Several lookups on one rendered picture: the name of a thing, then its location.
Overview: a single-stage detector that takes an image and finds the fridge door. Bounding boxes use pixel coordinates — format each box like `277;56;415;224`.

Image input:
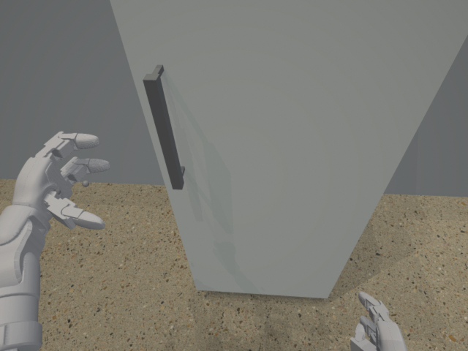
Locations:
110;0;468;298

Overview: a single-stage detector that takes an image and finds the robot left hand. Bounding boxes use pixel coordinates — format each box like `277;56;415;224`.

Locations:
12;132;111;230

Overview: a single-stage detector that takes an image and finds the robot left forearm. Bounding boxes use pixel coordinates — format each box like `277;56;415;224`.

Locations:
0;205;50;351

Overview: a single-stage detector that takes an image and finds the handle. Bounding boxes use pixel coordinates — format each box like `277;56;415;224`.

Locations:
143;65;185;190

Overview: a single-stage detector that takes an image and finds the robot right hand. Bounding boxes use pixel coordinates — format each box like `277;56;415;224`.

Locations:
350;291;407;351

